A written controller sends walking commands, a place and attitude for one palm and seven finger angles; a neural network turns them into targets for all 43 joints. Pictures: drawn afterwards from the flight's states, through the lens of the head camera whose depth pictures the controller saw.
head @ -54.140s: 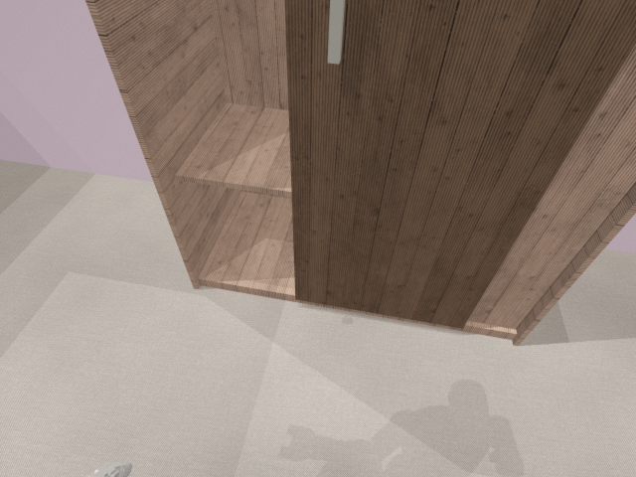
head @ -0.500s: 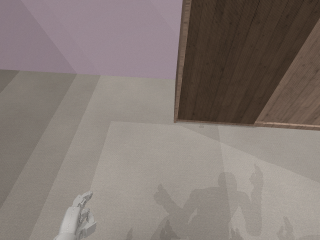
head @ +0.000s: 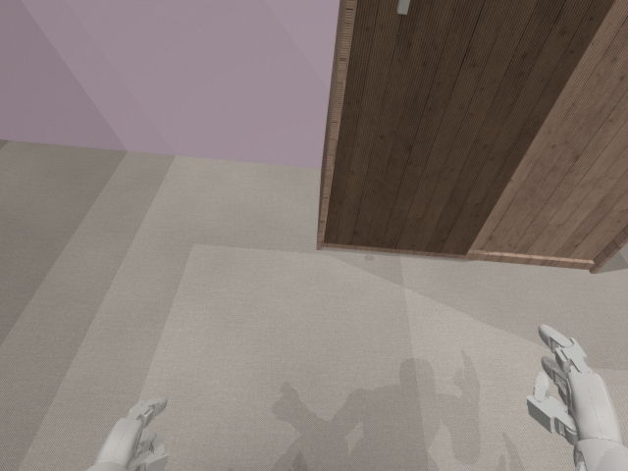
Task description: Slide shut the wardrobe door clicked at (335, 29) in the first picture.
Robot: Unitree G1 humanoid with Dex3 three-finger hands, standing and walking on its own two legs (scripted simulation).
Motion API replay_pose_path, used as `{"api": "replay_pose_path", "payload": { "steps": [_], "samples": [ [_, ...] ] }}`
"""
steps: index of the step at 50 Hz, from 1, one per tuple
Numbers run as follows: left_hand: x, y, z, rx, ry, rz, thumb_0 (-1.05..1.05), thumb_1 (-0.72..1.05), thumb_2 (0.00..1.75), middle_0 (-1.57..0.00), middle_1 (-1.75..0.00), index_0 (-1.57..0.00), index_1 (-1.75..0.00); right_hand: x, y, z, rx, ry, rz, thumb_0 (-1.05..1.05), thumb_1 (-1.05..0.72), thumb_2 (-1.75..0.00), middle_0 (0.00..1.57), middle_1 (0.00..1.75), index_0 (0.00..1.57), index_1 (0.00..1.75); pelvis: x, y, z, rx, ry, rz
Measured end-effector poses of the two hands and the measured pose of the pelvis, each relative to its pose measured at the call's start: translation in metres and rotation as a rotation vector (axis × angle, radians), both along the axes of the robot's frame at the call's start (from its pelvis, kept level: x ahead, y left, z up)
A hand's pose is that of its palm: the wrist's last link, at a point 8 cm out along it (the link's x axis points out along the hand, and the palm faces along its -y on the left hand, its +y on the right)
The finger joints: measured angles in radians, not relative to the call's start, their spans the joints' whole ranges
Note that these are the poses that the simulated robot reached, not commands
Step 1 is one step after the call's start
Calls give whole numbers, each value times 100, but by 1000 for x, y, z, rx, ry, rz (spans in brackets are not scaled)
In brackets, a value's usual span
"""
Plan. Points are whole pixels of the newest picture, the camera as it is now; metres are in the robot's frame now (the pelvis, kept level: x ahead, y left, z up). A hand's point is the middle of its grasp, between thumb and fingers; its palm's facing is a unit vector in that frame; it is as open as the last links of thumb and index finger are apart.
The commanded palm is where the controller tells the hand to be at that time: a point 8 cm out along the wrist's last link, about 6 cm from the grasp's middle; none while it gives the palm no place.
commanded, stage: let the arm hang, fingers relaxed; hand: right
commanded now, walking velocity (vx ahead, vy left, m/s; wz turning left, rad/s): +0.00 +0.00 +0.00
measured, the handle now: out of the picture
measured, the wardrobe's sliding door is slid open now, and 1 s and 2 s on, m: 0.01 0.01 0.01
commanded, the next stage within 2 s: look to check the result in 0.98 s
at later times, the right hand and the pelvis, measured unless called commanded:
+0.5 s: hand out of the picture +0.02 -0.22 -0.15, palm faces -0.04 +0.95 -0.31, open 7.3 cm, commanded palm none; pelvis +0.01 +0.01 +0.02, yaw +0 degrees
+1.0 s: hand out of the picture +0.15 -0.22 -0.13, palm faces -0.04 +0.94 -0.34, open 7.4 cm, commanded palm none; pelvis +0.04 +0.02 +0.02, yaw +0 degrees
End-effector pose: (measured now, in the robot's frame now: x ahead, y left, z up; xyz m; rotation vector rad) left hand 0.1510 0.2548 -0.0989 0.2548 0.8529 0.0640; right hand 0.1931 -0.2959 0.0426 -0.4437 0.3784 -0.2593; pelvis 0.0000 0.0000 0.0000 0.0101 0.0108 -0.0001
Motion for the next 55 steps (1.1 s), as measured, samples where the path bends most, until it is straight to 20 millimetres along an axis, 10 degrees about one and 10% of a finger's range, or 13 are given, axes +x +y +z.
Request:
{"api": "replay_pose_path", "payload": {
  "steps": [4, 8, 18, 25, 41, 55],
  "samples": [
    [-24, 13, -10, 4, 89, 51, 1, 91, 90, -20, -30, -20, -30, -46, 30, -101, 137, 467, -19, 1, -91, -90, 20, 30, 20, 30, -5, 2, 1, -9, -17, 10],
    [-67, 22, -15, 29, 246, 92, 1, 91, 90, -20, -30, -20, -30, -111, 72, -157, 273, 770, -21, 1, -91, -90, 20, 30, 20, 30, -6, 7, 6, -13, -20, 11],
    [-155, 30, -15, 66, 592, 166, 1, 91, 90, -20, -29, -20, -30, -193, 57, -170, 298, 1023, -190, 1, -95, -90, 21, 30, 21, 30, -1, 16, 16, 3, -15, -2],
    [-143, 31, -18, 55, 573, 178, 1, 91, 90, -20, -30, -20, -30, -172, 26, -156, 219, 992, -223, 1, -92, -90, 20, 30, 20, 30, 6, 14, 19, 4, -19, 0],
    [-31, 39, -4, 57, 306, 112, 0, 91, 90, -20, -30, -20, -30, -55, 21, -128, 168, 719, -114, 1, -91, -90, 20, 30, 20, 30, 26, 12, 23, -10, -27, 5],
    [-22, 59, 0, 96, 346, 116, 0, 91, 90, -20, -30, -20, -30, -61, 32, -137, 185, 789, -130, 1, -91, -90, 20, 30, 20, 30, 44, 21, 24, -14, -20, 3]
  ]
}}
